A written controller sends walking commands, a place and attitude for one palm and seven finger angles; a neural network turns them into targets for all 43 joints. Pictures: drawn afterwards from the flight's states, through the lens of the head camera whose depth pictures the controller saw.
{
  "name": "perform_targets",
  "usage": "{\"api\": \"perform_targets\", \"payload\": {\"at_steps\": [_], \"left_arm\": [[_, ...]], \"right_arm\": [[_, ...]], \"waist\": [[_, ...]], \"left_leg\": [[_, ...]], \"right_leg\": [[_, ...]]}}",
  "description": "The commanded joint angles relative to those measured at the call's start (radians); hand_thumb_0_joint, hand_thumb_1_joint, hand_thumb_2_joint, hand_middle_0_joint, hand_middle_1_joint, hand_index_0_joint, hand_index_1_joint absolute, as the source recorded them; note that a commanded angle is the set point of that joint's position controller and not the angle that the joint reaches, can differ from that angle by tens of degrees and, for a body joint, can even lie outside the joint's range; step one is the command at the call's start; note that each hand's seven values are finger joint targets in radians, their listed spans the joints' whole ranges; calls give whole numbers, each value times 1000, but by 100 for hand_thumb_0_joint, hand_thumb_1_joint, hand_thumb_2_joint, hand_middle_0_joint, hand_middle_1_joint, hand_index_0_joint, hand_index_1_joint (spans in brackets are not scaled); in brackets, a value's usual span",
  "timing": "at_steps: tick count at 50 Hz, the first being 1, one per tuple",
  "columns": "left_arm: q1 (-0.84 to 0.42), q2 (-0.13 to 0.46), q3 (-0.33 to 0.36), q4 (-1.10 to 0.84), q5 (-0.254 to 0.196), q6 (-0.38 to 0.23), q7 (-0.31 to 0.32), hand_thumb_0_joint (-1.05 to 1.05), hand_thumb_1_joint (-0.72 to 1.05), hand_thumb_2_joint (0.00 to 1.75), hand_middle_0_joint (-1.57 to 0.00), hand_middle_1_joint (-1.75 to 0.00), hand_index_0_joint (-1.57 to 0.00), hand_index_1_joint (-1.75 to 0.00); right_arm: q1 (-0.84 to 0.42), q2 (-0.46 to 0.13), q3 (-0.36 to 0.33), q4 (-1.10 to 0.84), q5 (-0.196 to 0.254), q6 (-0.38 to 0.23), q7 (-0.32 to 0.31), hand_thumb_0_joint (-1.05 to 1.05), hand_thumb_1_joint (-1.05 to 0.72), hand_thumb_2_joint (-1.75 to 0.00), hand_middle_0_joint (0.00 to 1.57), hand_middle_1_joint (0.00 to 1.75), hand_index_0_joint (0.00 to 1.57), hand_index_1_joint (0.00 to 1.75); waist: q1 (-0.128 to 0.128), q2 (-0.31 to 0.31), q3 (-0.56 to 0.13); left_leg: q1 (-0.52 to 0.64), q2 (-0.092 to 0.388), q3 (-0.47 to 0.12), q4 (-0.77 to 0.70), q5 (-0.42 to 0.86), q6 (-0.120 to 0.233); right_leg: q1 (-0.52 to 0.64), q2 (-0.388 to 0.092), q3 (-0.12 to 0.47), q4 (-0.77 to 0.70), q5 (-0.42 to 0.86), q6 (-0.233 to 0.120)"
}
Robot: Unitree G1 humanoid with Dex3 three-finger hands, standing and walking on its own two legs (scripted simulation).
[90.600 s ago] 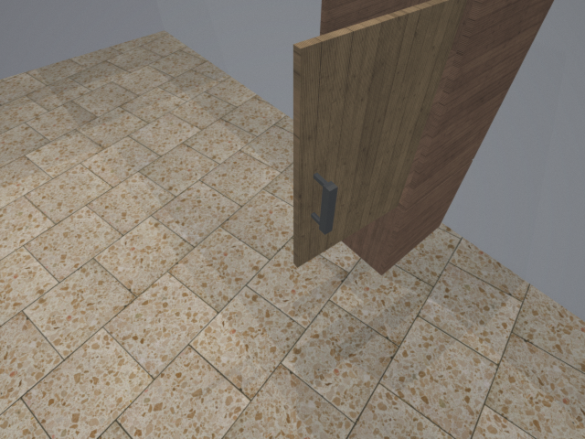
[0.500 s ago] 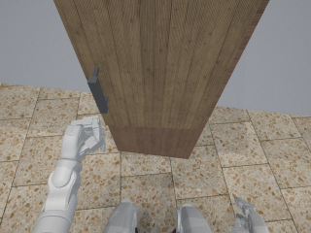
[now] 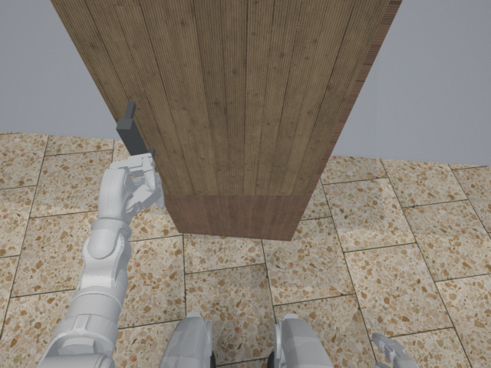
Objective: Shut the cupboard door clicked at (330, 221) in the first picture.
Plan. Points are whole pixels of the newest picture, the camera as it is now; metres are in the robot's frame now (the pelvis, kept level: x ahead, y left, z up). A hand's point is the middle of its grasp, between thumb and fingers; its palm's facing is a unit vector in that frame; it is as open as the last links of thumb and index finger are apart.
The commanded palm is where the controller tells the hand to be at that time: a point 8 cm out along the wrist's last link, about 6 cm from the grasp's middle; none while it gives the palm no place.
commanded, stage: bring the fist close to the handle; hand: left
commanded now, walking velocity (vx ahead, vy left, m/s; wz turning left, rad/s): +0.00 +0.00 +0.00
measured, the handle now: (140, 141) +0.49 +0.19 +0.03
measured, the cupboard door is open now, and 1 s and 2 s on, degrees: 4 0 0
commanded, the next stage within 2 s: push the door shut along its arc in 0.16 s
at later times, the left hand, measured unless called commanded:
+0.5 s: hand (152, 181) +0.41 +0.16 +0.03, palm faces -0.08 -1.00 -0.03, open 3.1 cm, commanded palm +0.40 +0.21 +0.03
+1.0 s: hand (151, 165) +0.44 +0.16 +0.03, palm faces -0.19 -0.98 -0.04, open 3.2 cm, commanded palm +0.47 +0.18 +0.03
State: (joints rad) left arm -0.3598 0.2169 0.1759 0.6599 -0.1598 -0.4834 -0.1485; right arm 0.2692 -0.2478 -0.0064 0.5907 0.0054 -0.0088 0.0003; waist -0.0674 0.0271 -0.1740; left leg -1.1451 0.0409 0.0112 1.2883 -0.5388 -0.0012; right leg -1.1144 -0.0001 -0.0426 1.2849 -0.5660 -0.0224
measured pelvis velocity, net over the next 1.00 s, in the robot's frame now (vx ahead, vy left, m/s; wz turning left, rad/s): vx -0.03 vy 0.01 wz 0.02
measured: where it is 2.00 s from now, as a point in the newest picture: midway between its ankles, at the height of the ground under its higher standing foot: outside the picture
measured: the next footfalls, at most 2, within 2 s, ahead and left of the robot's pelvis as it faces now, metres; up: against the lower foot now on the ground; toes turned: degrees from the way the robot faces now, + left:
none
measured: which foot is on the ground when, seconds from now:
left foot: down 0.00-1.00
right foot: down 0.00-1.00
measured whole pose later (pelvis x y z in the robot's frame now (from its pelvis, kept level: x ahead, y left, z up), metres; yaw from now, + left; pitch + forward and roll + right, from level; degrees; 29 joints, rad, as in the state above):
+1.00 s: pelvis -0.03 +0.01 -0.02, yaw +1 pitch +25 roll -4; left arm -0.81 0.37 0.18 1.09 -0.15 -0.51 -0.32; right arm 0.31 -0.27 0.01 0.68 0.01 -0.01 -0.01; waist -0.11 0.03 -0.16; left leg -1.31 0.02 -0.04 1.38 -0.51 0.02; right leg -1.23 -0.02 -0.09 1.34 -0.54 -0.01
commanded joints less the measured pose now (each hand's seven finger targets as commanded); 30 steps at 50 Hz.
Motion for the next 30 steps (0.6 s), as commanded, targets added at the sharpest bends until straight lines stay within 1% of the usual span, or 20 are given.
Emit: {"api": "perform_targets", "payload": {"at_steps": [1,4,5,6,7,10,12,14,16,18,19,21,22,23,24,25,26,27,28,30], "left_arm": [[-286,183,84,-187,-18,-92,11,0,90,90,-130,-150,-130,-150],[-302,147,47,-188,-17,-112,0,0,90,90,-130,-150,-130,-150],[-321,164,55,-199,-20,-119,-3,0,90,90,-130,-150,-130,-150],[-309,176,69,-183,-18,-121,-6,0,90,90,-130,-150,-130,-150],[-296,150,46,-170,-19,-118,-13,0,90,90,-130,-150,-130,-150],[-288,161,54,-176,-27,-110,-24,0,90,90,-130,-150,-130,-150],[-298,147,42,-154,-27,-98,-29,0,90,90,-130,-150,-130,-150],[-315,145,34,-160,-26,-94,-33,0,90,90,-130,-150,-130,-150],[-374,188,58,-152,-18,-100,-38,0,90,90,-130,-150,-130,-150],[-429,170,38,-130,-17,-101,-47,0,90,90,-130,-150,-130,-150],[-465,203,57,-121,-13,-104,-50,0,90,90,-130,-150,-130,-150],[-494,213,61,-100,-10,-107,-59,0,90,90,-130,-150,-130,-150],[-508,179,33,-73,-11,-99,-67,0,90,90,-130,-150,-130,-150],[-531,184,35,-38,-12,-91,-73,0,90,90,-130,-150,-130,-150],[-548,203,50,-3,-11,-83,-79,0,90,90,-130,-150,-130,-150],[-568,234,73,6,-10,-82,-85,0,90,90,-130,-150,-130,-150],[-576,242,79,9,-7,-81,-93,0,90,90,-130,-150,-130,-150],[-565,237,82,35,-11,-75,-100,0,90,90,-130,-150,-130,-150],[-604,220,55,29,-9,-75,-110,0,90,90,-130,-150,-130,-150],[-657,220,53,50,-12,-71,-121,0,90,90,-130,-150,-130,-150]], "right_arm": [[39,-144,-57,-101,-3,-35,-15,0,-90,-90,20,30,20,30],[35,-140,-58,-95,-5,-38,-15,0,-90,-90,20,30,20,30],[42,-145,-58,-95,-5,-42,-18,0,-90,-90,20,30,20,30],[41,-147,-59,-87,-5,-40,-18,0,-90,-90,20,30,20,30],[40,-145,-59,-89,-5,-40,-17,0,-90,-90,20,30,20,30],[43,-149,-61,-93,-2,-39,-17,0,-90,-90,20,30,20,30],[36,-148,-59,-90,0,-35,-17,0,-90,-90,20,30,20,30],[34,-149,-58,-91,0,-34,-17,0,-90,-90,20,30,20,30],[39,-155,-58,-82,0,-34,-23,0,-90,-90,20,30,20,30],[39,-152,-57,-75,0,-36,-24,0,-90,-90,20,30,20,30],[42,-158,-56,-70,-1,-36,-27,0,-90,-90,20,30,20,30],[46,-160,-56,-65,-1,-39,-29,0,-90,-90,20,30,20,30],[50,-157,-54,-63,-1,-39,-27,0,-90,-90,20,30,20,30],[53,-159,-54,-59,1,-37,-25,0,-90,-90,20,30,20,30],[58,-163,-54,-55,1,-35,-26,0,-90,-90,20,30,20,30],[69,-167,-53,-57,0,-35,-29,0,-90,-90,20,30,20,30],[65,-167,-53,-57,0,-33,-27,0,-90,-90,20,30,20,30],[70,-166,-52,-58,1,-29,-24,0,-90,-90,20,30,20,30],[72,-165,-53,-60,3,-27,-23,0,-90,-90,20,30,20,30],[88,-168,-53,-55,2,-27,-21,0,-90,-90,20,30,20,30]], "waist": [[0,-57,-389],[-6,-14,-396],[-10,-3,-406],[-2,-15,-414],[-7,-16,-410],[0,9,-422],[-8,-13,-398],[-11,-3,-398],[-19,-7,-403],[-34,3,-393],[-35,3,-399],[-34,36,-424],[-44,38,-416],[-47,37,-403],[-55,11,-396],[-51,26,-409],[-43,43,-438],[-42,26,-440],[-56,36,-438],[-67,57,-438]], "left_leg": [[199,-42,-13,-132,220,30],[232,-41,-15,-135,222,28],[241,-41,-21,-130,232,29],[242,-39,-22,-131,237,26],[247,-39,-23,-133,240,26],[262,-40,-25,-134,253,26],[252,-38,-26,-139,230,25],[258,-38,-29,-139,226,25],[259,-36,-36,-131,233,26],[260,-36,-38,-125,212,26],[262,-34,-45,-124,214,25],[291,-34,-49,-119,236,22],[295,-35,-53,-120,239,22],[283,-34,-55,-119,218,21],[263,-35,-54,-113,207,24],[263,-36,-58,-110,228,26],[274,-35,-54,-106,241,23],[272,-35,-57,-109,244,23],[282,-34,-58,-107,250,24],[290,-35,-66,-100,257,26]], "right_leg": [[285,8,63,-199,299,10],[259,9,58,-196,297,6],[250,12,53,-189,299,3],[256,10,54,-185,308,4],[251,11,51,-185,313,4],[247,14,45,-181,316,0],[236,12,44,-190,294,3],[227,12,42,-189,288,2],[215,13,43,-181,293,1],[190,12,41,-185,267,2],[184,13,41,-179,264,-1],[162,15,35,-167,274,-4],[150,15,30,-166,273,-4],[140,16,30,-171,251,-4],[143,17,34,-174,244,-3],[144,20,30,-163,257,-7],[147,16,34,-157,271,-6],[152,17,31,-157,272,-7],[137,17,30,-157,277,-6],[110,21,24,-151,268,-10]]}}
